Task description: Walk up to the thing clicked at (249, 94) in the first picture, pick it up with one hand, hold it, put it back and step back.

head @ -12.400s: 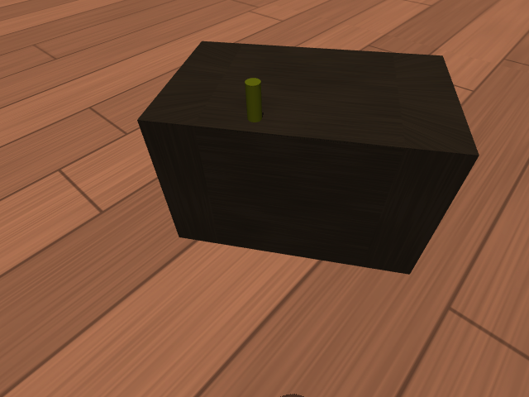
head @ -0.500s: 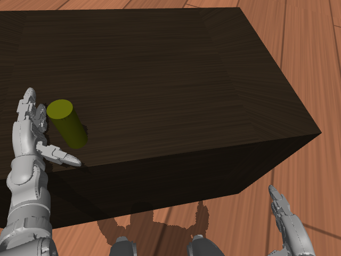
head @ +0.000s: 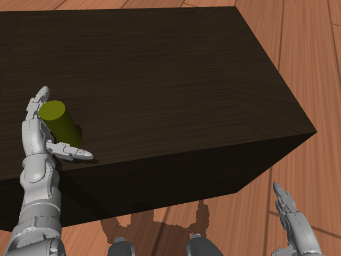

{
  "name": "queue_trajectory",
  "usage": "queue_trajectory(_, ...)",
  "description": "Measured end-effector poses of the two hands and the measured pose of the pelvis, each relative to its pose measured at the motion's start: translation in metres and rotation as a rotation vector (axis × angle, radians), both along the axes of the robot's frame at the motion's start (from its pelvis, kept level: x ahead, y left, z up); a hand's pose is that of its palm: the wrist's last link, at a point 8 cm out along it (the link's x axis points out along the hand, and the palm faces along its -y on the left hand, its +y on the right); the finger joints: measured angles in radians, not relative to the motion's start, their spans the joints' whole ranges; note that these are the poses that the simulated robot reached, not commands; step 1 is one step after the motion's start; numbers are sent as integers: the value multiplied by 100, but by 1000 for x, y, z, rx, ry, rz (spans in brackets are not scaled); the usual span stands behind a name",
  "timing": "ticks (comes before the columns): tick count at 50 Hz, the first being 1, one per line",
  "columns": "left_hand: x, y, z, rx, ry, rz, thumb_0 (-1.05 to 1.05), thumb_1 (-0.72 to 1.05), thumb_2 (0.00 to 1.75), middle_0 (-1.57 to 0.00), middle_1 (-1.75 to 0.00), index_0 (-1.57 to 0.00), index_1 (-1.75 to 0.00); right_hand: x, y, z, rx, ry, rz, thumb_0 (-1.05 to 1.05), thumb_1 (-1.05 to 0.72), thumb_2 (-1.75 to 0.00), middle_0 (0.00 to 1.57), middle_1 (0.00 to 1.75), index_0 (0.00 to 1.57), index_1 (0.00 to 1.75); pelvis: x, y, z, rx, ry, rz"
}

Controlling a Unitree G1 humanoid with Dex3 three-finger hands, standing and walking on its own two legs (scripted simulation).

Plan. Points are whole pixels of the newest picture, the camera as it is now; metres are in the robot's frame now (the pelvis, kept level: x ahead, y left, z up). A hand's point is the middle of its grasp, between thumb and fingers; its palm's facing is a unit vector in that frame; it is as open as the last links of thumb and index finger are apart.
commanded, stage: close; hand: left
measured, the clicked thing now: (63, 127) +0.43 +0.21 +0.03
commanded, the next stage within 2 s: settle in 0.62 s
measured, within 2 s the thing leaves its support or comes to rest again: leaves its support in 0.94 s
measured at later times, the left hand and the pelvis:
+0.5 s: hand (66, 130) +0.43 +0.20 +0.03, palm faces +0.18 -0.98 +0.00, open 8.7 cm; pelvis +0.00 +0.00 +0.00, yaw +0 degrees
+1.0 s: hand (68, 118) +0.45 +0.20 +0.04, palm faces +0.16 -0.99 -0.01, open 6.5 cm; pelvis +0.00 +0.00 +0.00, yaw -1 degrees
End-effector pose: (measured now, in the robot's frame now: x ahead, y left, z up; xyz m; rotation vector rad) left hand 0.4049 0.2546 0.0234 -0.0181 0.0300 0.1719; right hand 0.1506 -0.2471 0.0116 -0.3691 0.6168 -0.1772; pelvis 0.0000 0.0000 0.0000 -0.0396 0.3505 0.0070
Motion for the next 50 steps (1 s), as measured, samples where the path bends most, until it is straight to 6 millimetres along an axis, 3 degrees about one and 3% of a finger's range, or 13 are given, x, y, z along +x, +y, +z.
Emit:
queue_trajectory(12,3,-12,5,-2,-5,-22,-2,-39,27,-60,-43,-60,-43,-3,-6,7,-12,13,-28,-1,51,-5,6,5,5,5,5,3,3,-1,-5,-8)
queue_trajectory(16,-6,-10,-4,-3,13,-5,-1,-31,35,-70,-53,-70,-53,-2,-6,6,-4,11,-28,-1,51,-5,6,5,5,5,5,3,3,1,-7,-9)
queue_trajectory(20,-10,-7,0,13,-28,1,-1,-21,45,-81,-64,-81,-63,0,-4,4,-2,16,-22,-1,51,-5,6,5,5,5,3,2,1,3,-11,-6)
queue_trajectory(29,1,-2,3,22,-14,-7,-1,0,67,-103,-86,-103,-86,-3,-5,6,-21,14,-15,-1,50,-5,6,5,5,5,-1,2,0,-1,-7,0)
queue_trajectory(43,15,-9,5,20,-17,-15,-1,4,109,-93,-109,-93,-110,-13,-4,0,-12,47,-39,-1,52,-6,6,5,5,5,-3,3,-1,0,6,-10)
queue_trajectory(50,18,-7,18,26,-22,-10,0,4,111,-93,-112,-93,-111,-4,-2,5,-3,28,-38,-1,52,-6,6,5,5,5,1,4,3,-2,-7,-9)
